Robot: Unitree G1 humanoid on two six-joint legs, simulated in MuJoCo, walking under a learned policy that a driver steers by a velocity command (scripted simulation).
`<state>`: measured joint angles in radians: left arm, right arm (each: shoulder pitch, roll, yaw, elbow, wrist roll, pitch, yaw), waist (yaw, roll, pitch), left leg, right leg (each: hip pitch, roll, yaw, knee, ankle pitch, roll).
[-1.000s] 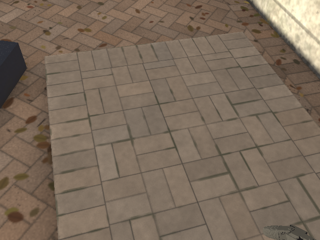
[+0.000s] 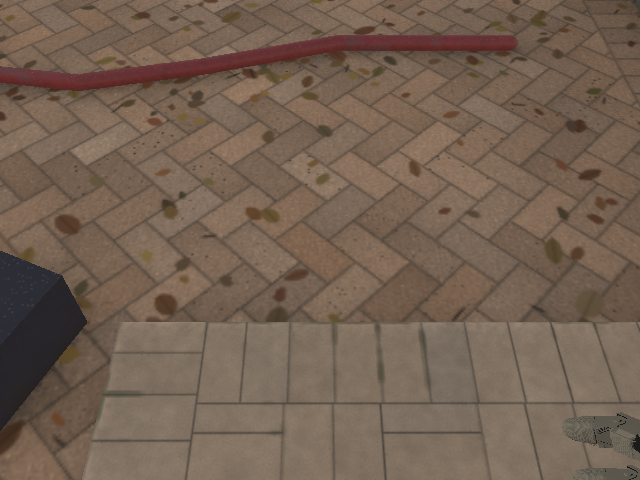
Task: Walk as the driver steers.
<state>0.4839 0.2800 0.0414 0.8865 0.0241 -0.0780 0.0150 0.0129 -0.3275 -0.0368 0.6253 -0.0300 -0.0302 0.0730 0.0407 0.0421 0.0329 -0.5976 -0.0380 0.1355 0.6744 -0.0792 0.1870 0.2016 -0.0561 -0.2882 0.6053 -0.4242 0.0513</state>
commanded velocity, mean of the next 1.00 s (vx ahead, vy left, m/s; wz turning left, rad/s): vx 0.19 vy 0.00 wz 0.21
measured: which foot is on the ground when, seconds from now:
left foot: down 0.00-0.42, up 0.44-0.64, down 0.66-1.00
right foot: down 0.00-0.00, up 0.02-0.40, down 0.42-0.70, up 0.72-1.00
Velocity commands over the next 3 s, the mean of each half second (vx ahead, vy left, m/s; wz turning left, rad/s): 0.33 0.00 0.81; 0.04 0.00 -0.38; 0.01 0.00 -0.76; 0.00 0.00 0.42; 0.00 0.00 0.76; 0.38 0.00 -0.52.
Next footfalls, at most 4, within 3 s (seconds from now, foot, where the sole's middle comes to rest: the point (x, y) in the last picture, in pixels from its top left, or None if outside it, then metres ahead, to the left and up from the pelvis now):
0.42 right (387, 473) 0.48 -0.08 -0.73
0.66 left None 0.28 0.07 -0.73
1.02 right None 0.43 -0.15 -0.73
1.46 left None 0.46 0.05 -0.73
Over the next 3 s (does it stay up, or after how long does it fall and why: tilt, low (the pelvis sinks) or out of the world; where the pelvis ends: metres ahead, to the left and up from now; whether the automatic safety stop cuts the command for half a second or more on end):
stays up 0.53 0.04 0.03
